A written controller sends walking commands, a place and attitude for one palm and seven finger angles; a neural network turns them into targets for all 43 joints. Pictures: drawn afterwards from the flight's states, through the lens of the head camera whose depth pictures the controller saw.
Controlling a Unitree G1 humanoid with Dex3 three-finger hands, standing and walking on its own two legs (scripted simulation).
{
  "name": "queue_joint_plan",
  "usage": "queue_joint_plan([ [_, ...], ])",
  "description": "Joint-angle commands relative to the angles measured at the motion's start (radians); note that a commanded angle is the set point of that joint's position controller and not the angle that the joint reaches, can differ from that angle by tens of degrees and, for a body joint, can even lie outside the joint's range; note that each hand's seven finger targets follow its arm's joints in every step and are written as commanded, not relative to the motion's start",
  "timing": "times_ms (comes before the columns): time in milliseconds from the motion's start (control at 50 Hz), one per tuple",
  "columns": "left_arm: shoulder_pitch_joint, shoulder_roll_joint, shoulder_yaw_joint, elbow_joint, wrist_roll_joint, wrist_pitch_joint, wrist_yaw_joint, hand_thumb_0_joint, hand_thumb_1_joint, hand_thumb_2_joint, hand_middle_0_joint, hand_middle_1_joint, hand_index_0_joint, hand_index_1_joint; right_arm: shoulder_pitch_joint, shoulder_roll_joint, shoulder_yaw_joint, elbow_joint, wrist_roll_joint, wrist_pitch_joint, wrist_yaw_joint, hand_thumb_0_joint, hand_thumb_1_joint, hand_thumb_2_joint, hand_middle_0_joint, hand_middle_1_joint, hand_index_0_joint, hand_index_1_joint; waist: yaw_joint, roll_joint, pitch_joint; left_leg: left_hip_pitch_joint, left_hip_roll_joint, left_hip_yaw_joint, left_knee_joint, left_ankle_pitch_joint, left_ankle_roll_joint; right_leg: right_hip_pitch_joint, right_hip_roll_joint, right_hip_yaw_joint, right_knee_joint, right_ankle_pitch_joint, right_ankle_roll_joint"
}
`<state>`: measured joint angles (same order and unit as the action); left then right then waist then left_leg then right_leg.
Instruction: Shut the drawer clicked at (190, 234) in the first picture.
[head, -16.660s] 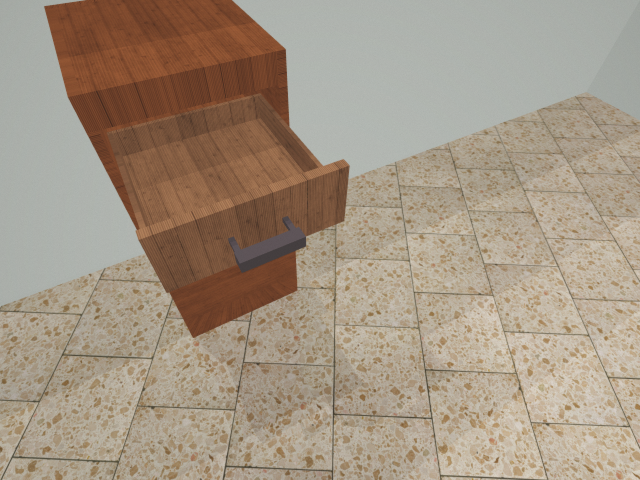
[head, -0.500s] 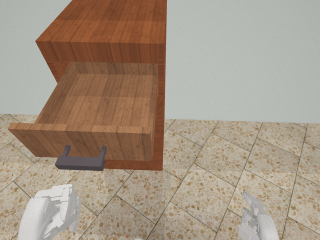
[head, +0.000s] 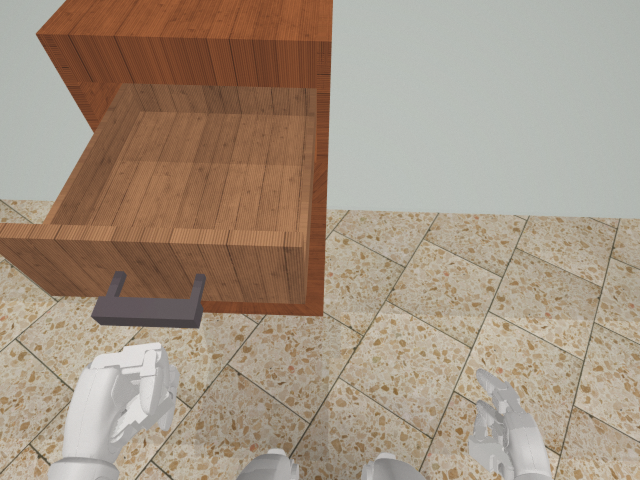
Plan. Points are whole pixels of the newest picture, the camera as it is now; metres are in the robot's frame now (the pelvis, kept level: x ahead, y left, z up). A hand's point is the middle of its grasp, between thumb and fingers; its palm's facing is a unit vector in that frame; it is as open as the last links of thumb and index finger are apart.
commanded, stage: bring the fist close to the handle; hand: left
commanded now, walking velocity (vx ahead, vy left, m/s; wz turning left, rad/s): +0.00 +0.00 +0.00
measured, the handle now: (154, 296) +0.32 +0.22 +0.05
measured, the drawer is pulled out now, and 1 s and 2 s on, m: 0.28 0.28 0.14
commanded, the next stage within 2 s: push the drawer shut in 0.38 s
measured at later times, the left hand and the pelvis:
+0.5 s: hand (170, 400) +0.20 +0.17 +0.05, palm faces +0.02 -1.00 -0.04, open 3.3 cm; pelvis +0.00 +0.01 -0.01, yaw +0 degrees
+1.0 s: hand (186, 357) +0.24 +0.16 +0.05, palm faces +0.01 -1.00 -0.07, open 2.9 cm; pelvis +0.00 +0.00 +0.00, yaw +0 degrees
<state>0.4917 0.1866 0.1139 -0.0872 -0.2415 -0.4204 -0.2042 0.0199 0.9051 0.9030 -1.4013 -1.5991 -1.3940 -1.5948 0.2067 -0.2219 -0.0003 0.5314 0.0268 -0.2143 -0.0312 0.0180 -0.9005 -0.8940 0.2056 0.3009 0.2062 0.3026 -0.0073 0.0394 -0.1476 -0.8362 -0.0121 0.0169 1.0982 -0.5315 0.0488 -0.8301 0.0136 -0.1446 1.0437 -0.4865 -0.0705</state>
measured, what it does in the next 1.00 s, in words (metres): stands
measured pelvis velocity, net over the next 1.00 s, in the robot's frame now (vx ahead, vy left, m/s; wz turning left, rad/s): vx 0.00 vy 0.00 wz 0.00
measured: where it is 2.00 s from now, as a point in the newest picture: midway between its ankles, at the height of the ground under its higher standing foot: outside the picture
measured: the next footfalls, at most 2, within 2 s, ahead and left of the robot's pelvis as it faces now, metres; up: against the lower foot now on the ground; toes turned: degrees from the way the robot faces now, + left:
none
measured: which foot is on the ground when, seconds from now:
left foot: down 0.00-1.00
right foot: down 0.00-1.00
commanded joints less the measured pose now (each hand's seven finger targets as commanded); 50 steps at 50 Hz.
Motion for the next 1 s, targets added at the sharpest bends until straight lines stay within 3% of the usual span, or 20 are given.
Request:
queue_joint_plan([
  [0, 0.002, 0.105, 0.057, -0.210, -0.012, -0.062, 0.017, 0.000, 0.900, 0.900, -1.400, -1.600, -1.400, -1.600, -0.036, -0.132, -0.049, -0.170, -0.001, -0.034, -0.008, 0.000, -0.900, -0.900, 0.200, 0.300, 0.200, 0.300, -0.001, -0.014, -0.204, 0.064, 0.010, -0.071, -0.137, 0.288, -0.020, 0.180, -0.015, 0.114, -0.124, 0.225, 0.040],
  [20, 0.016, 0.125, 0.075, -0.228, -0.009, -0.063, 0.025, 0.000, 0.900, 0.900, -1.400, -1.600, -1.400, -1.600, -0.040, -0.131, -0.050, -0.174, -0.002, -0.029, -0.009, 0.000, -0.900, -0.900, 0.200, 0.300, 0.200, 0.300, 0.011, 0.001, -0.221, 0.077, 0.010, -0.071, -0.142, 0.311, -0.021, 0.193, -0.014, 0.111, -0.119, 0.244, 0.036],
  [80, 0.063, 0.106, 0.058, -0.296, -0.014, -0.063, 0.039, 0.000, 0.900, 0.900, -1.400, -1.600, -1.400, -1.600, -0.027, -0.121, -0.052, -0.191, 0.001, -0.020, -0.006, 0.000, -0.900, -0.900, 0.200, 0.300, 0.200, 0.300, 0.017, 0.008, -0.276, 0.120, 0.011, -0.069, -0.149, 0.369, -0.025, 0.224, -0.013, 0.105, -0.115, 0.303, 0.038],
  [140, 0.082, 0.102, 0.054, -0.272, -0.006, -0.054, 0.053, 0.000, 0.900, 0.900, -1.400, -1.600, -1.400, -1.600, -0.025, -0.120, -0.051, -0.186, 0.002, -0.004, -0.006, 0.000, -0.900, -0.900, 0.200, 0.300, 0.200, 0.300, 0.008, -0.005, -0.224, 0.106, 0.015, -0.077, -0.153, 0.369, -0.029, 0.192, -0.008, 0.090, -0.112, 0.289, 0.037],
  [180, 0.064, 0.064, 0.005, -0.255, -0.001, -0.050, 0.050, 0.000, 0.900, 0.900, -1.400, -1.600, -1.400, -1.600, -0.026, -0.127, -0.048, -0.190, 0.003, -0.001, -0.006, 0.000, -0.900, -0.900, 0.200, 0.300, 0.200, 0.300, -0.016, -0.024, -0.178, 0.084, 0.017, -0.081, -0.146, 0.313, -0.027, 0.143, -0.007, 0.085, -0.115, 0.237, 0.041],
  [220, 0.051, 0.066, -0.002, -0.244, 0.006, -0.049, 0.049, 0.000, 0.900, 0.900, -1.400, -1.600, -1.400, -1.600, -0.028, -0.133, -0.047, -0.190, 0.000, 0.000, -0.009, 0.000, -0.900, -0.900, 0.200, 0.300, 0.200, 0.300, -0.021, -0.027, -0.164, 0.070, 0.017, -0.089, -0.143, 0.288, -0.026, 0.119, -0.006, 0.082, -0.110, 0.206, 0.038],
  [300, 0.055, 0.076, -0.005, -0.275, 0.006, -0.051, 0.047, 0.000, 0.900, 0.900, -1.400, -1.600, -1.400, -1.600, -0.021, -0.137, -0.047, -0.211, -0.001, 0.000, -0.011, 0.000, -0.900, -0.900, 0.200, 0.300, 0.200, 0.300, -0.010, -0.018, -0.204, 0.074, 0.014, -0.090, -0.143, 0.261, -0.029, 0.124, -0.009, 0.087, -0.105, 0.176, 0.037],
  [320, 0.057, 0.107, 0.021, -0.286, 0.013, -0.054, 0.056, 0.000, 0.900, 0.900, -1.400, -1.600, -1.400, -1.600, -0.019, -0.138, -0.050, -0.208, 0.000, 0.003, -0.012, 0.000, -0.900, -0.900, 0.200, 0.300, 0.200, 0.300, -0.006, -0.023, -0.214, 0.082, 0.017, -0.093, -0.145, 0.279, -0.030, 0.130, -0.006, 0.085, -0.101, 0.186, 0.034],
  [340, 0.069, 0.087, -0.002, -0.316, 0.015, -0.058, 0.058, 0.000, 0.900, 0.900, -1.400, -1.600, -1.400, -1.600, -0.018, -0.135, -0.047, -0.221, 0.000, 0.004, -0.011, 0.000, -0.900, -0.900, 0.200, 0.300, 0.200, 0.300, 0.002, 0.010, -0.233, 0.101, 0.017, -0.093, -0.148, 0.288, -0.032, 0.129, -0.007, 0.085, -0.096, 0.187, 0.034],
  [400, 0.059, 0.082, -0.017, -0.360, 0.019, -0.069, 0.081, 0.000, 0.900, 0.900, -1.400, -1.600, -1.400, -1.600, -0.010, -0.127, -0.044, -0.223, -0.003, 0.008, -0.008, 0.000, -0.900, -0.900, 0.200, 0.300, 0.200, 0.300, 0.003, 0.042, -0.243, 0.129, 0.019, -0.096, -0.150, 0.327, -0.040, 0.123, -0.006, 0.079, -0.089, 0.204, 0.032],
  [420, 0.079, 0.098, 0.002, -0.343, 0.026, -0.064, 0.092, 0.000, 0.900, 0.900, -1.400, -1.600, -1.400, -1.600, -0.011, -0.128, -0.046, -0.220, -0.002, 0.013, -0.007, 0.000, -0.900, -0.900, 0.200, 0.300, 0.200, 0.300, 0.005, 0.034, -0.236, 0.126, 0.022, -0.100, -0.150, 0.333, -0.040, 0.117, -0.002, 0.077, -0.089, 0.202, 0.031],
  [440, 0.082, 0.075, -0.018, -0.327, 0.026, -0.058, 0.096, 0.000, 0.900, 0.900, -1.400, -1.600, -1.400, -1.600, -0.010, -0.126, -0.043, -0.223, -0.003, 0.019, -0.005, 0.000, -0.900, -0.900, 0.200, 0.300, 0.200, 0.300, -0.002, 0.018, -0.212, 0.110, 0.020, -0.097, -0.152, 0.308, -0.039, 0.113, -0.002, 0.074, -0.091, 0.189, 0.033],
  [480, 0.057, 0.070, -0.019, -0.294, 0.029, -0.050, 0.101, 0.000, 0.900, 0.900, -1.400, -1.600, -1.400, -1.600, -0.011, -0.131, -0.042, -0.221, -0.004, 0.028, -0.005, 0.000, -0.900, -0.900, 0.200, 0.300, 0.200, 0.300, -0.014, -0.024, -0.182, 0.071, 0.018, -0.097, -0.145, 0.266, -0.035, 0.107, -0.001, 0.078, -0.096, 0.170, 0.036],
  [540, 0.006, 0.066, -0.034, -0.258, 0.042, -0.041, 0.098, 0.000, 0.900, 0.900, -1.400, -1.600, -1.400, -1.600, -0.013, -0.139, -0.037, -0.224, -0.003, 0.035, -0.006, 0.000, -0.900, -0.900, 0.200, 0.300, 0.200, 0.300, -0.029, -0.020, -0.146, 0.047, 0.018, -0.101, -0.143, 0.206, -0.031, 0.071, 0.000, 0.083, -0.100, 0.116, 0.036],
  [580, -0.046, 0.068, -0.046, -0.266, 0.041, -0.037, 0.093, 0.000, 0.900, 0.900, -1.400, -1.600, -1.400, -1.600, -0.006, -0.147, -0.033, -0.231, -0.003, 0.034, -0.007, 0.000, -0.900, -0.900, 0.200, 0.300, 0.200, 0.300, -0.033, -0.008, -0.157, 0.056, 0.019, -0.107, -0.145, 0.196, -0.031, 0.065, -0.002, 0.082, -0.100, 0.106, 0.035],
  [700, -0.099, 0.095, -0.029, -0.304, 0.039, -0.038, 0.111, 0.000, 0.900, 0.900, -1.400, -1.600, -1.400, -1.600, 0.013, -0.144, -0.031, -0.228, -0.007, 0.031, -0.008, 0.000, -0.900, -0.900, 0.200, 0.300, 0.200, 0.300, -0.014, 0.036, -0.249, 0.125, 0.018, -0.100, -0.150, 0.299, -0.037, 0.123, -0.005, 0.086, -0.097, 0.194, 0.033],
  [720, -0.107, 0.121, 0.002, -0.282, 0.039, -0.032, 0.120, 0.000, 0.900, 0.900, -1.400, -1.600, -1.400, -1.600, 0.017, -0.147, -0.032, -0.221, -0.008, 0.036, -0.009, 0.000, -0.900, -0.900, 0.200, 0.300, 0.200, 0.300, -0.016, 0.000, -0.252, 0.109, 0.019, -0.102, -0.149, 0.305, -0.035, 0.133, -0.001, 0.086, -0.097, 0.202, 0.034],
  [820, -0.147, 0.113, 0.021, -0.152, 0.040, 0.003, 0.122, 0.000, 0.900, 0.900, -1.400, -1.600, -1.400, -1.600, 0.008, -0.151, -0.027, -0.210, -0.005, 0.056, -0.003, 0.000, -0.900, -0.900, 0.200, 0.300, 0.200, 0.300, -0.020, -0.034, -0.184, 0.047, 0.011, -0.083, -0.151, 0.248, -0.027, 0.150, -0.003, 0.100, -0.123, 0.185, 0.037],
  [880, -0.207, 0.103, 0.007, -0.149, 0.030, 0.007, 0.106, 0.000, 0.900, 0.900, -1.400, -1.600, -1.400, -1.600, 0.009, -0.155, -0.027, -0.210, -0.002, 0.054, -0.002, 0.000, -0.900, -0.900, 0.200, 0.300, 0.200, 0.300, -0.028, -0.021, -0.197, 0.056, 0.010, -0.075, -0.151, 0.243, -0.024, 0.164, -0.007, 0.110, -0.133, 0.193, 0.041],
  [980, -0.348, 0.145, 0.048, -0.089, 0.021, -0.008, 0.093, 0.000, 0.900, 0.900, -1.400, -1.600, -1.400, -1.600, 0.010, -0.160, -0.026, -0.175, -0.001, 0.051, -0.012, 0.000, -0.900, -0.900, 0.200, 0.300, 0.200, 0.300, -0.047, -0.042, -0.188, 0.024, 0.008, -0.068, -0.135, 0.203, -0.016, 0.165, -0.013, 0.139, -0.157, 0.153, 0.047],
])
